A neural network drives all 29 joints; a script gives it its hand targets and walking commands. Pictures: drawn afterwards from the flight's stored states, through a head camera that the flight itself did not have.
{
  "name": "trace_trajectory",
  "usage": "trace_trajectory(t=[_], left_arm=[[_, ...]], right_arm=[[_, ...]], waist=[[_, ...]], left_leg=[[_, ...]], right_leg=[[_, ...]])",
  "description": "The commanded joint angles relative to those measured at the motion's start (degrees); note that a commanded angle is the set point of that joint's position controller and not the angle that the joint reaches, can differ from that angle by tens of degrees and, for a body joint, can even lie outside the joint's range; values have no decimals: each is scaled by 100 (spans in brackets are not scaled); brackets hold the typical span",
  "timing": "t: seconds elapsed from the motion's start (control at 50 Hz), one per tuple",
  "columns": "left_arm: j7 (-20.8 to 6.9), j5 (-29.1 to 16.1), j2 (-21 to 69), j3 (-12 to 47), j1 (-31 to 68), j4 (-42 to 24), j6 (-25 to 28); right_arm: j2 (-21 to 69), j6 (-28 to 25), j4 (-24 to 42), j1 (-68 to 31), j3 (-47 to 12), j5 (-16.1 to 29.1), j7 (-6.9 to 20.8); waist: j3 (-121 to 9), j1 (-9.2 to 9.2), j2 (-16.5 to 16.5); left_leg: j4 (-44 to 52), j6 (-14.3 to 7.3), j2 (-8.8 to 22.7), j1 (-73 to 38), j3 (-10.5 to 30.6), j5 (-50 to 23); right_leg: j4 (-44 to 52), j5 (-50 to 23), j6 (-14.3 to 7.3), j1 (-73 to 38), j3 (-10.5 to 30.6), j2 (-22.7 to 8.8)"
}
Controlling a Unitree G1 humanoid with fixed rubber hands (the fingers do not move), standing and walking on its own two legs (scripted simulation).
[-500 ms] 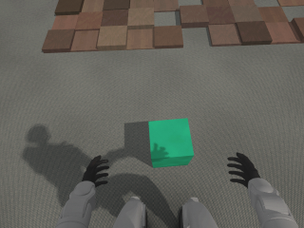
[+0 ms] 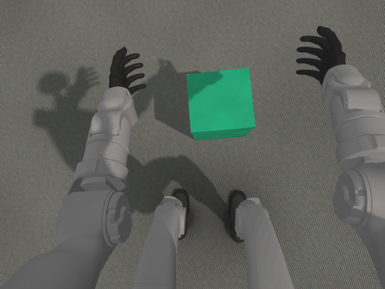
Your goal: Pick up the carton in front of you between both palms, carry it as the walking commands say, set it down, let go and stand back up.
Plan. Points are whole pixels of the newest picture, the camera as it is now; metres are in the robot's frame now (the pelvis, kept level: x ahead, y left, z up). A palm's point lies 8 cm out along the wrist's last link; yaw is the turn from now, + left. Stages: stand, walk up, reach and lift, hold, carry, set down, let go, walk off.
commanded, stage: reach and lift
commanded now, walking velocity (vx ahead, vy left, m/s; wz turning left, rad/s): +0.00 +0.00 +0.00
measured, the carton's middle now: (218, 109) +0.55 -0.02 -0.53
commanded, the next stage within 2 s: none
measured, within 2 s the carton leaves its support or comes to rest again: leaves its support in 1.96 s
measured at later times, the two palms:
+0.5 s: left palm (144, 84) +0.53 +0.18 -0.21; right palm (298, 68) +0.56 -0.20 -0.21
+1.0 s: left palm (164, 107) +0.53 +0.17 -0.43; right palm (273, 98) +0.56 -0.20 -0.43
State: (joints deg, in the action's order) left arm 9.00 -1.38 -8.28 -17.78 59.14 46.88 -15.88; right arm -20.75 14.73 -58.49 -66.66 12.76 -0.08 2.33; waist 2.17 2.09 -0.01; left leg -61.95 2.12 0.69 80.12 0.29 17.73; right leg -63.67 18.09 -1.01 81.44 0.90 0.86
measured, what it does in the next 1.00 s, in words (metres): lowers itself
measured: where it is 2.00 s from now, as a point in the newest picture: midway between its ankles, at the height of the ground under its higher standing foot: (208, 224)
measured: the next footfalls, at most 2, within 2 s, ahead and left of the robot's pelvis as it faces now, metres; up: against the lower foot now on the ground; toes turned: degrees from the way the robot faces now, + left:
none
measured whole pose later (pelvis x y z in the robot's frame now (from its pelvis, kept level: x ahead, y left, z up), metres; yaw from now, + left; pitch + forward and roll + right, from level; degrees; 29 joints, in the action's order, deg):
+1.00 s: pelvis -0.03 +0.00 -0.26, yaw +3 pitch +40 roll +4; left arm 9.5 -8.7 -15.1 -14.0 87.9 61.4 -7.8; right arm -29.8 7.3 -71.1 -94.9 2.8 8.7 -0.7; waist 20.9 1.2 -1.7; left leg -118.4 4.8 -3.7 127.1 1.4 31.5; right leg -120.8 31.5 1.0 129.1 3.7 3.0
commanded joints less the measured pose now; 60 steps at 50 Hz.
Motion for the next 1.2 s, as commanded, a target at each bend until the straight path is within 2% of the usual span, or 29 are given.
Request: trace_trajectory(t=[0.0, 0.08, 0.16, 0.22, 0.26, 0.3, 0.38, 0.48, 0.62, 0.72, 0.8, 0.9, 0.98, 1.02, 1.1, 1.18], left_arm=[[7, 53, -619, -190, 1737, -456, 291], [-50, 183, -638, -381, 2125, -484, 460], [-149, 391, -542, -554, 1932, -670, 605], [-245, 550, -376, -680, 1700, -698, 762], [-295, 654, -265, -764, 1599, -678, 874], [-319, 760, -173, -845, 1542, -638, 963], [-315, 892, -52, -943, 1460, -470, 1056], [-200, 720, -142, -748, 1708, -375, 1088], [89, -100, -713, -21, 2562, -422, 966], [168, -542, -1015, 263, 3207, -153, 842], [169, -736, -1210, 388, 3790, 134, 797], [94, -742, -1352, 351, 4222, 737, 851], [8, -711, -1435, 325, 4412, 1104, 987], [-12, -697, -1508, 381, 4554, 1124, 1071], [18, -807, -1473, 635, 4631, 1053, 1208], [50, -1066, -1308, 893, 4416, 817, 1295]], right_arm=[[-824, -293, 320, -2059, 153, -91, 19], [-901, -460, 245, -2565, 321, -279, 79], [-809, -573, 413, -2512, 530, -514, 138], [-578, -696, 499, -2283, 734, -688, 195], [-410, -784, 511, -2116, 878, -803, 218], [-289, -858, 482, -1959, 1011, -903, 219], [-236, -962, 337, -1720, 1138, -966, 183], [-487, -1046, 289, -1899, 961, -738, 53], [-1194, -999, 420, -2849, 49, 181, -193], [-1426, -851, 185, -3497, -529, 695, -275], [-1581, -775, -28, -4049, -737, 854, -314], [-1616, -792, -594, -4447, -893, 878, -319], [-1607, -896, -892, -4607, -1000, 889, -310], [-1632, -973, -783, -4751, -970, 921, -325], [-1758, -1123, -767, -4710, -973, 1078, -382], [-1644, -1213, -735, -4392, -1030, 1105, -438]], waist=[[-5500, 44, 414], [-5990, 31, 488], [-6664, 28, 592], [-6512, 1, 644], [-6246, -34, 622], [-6014, -74, 536], [-5714, -122, 279], [-5855, -167, 175], [-7037, -179, 306], [-6863, -103, 496], [-6577, -100, 567], [-5637, -50, 527], [-5068, -25, 485], [-4876, -92, 345], [-5185, -216, 94], [-5567, -368, 113]], left_leg=[[435, 99, -459, -1861, -437, -553], [409, 120, -500, -1763, -444, -1122], [434, 122, -559, -1711, -449, -2032], [412, 135, -570, -1186, -402, -2447], [316, 156, -560, -768, -367, -2539], [118, 181, -545, -533, -339, -2553], [-558, 250, -536, -319, -318, -2360], [-1694, 294, -570, 53, -292, -2043], [-3221, 314, -578, 15, -403, -1743], [-3908, 272, -510, 728, -591, -818], [-4329, 211, -429, 903, -600, -317], [-4790, 171, -346, 1297, -577, 175], [-5153, 155, -317, 1551, -555, 145], [-5309, 137, -311, 1441, -503, 14], [-5645, 194, -366, 1206, -498, -639], [-5832, 235, -448, 1197, -520, -1124]], right_leg=[[613, -1038, 229, -3185, -49, 233], [489, -1836, 211, -3424, -30, 236], [360, -3213, 200, -4053, 41, 229], [230, -4061, 198, -4062, 148, 185], [101, -4304, 202, -3779, 203, 150], [-65, -4177, 220, -3220, 200, 146], [-560, -3367, 244, -1772, 117, 203], [-1581, -2592, 276, -509, 1, 274], [-3033, -1974, 305, -149, -217, 259], [-3699, -1170, 297, -56, -219, 152], [-4088, -562, 320, 251, -249, 66], [-4462, 91, 292, 795, -150, -25], [-4787, 55, 274, 1021, -34, -70], [-4889, -20, 256, 1345, -12, -46], [-5226, -726, 216, 1014, 16, -17], [-5418, -1387, 200, 656, -30, 18]])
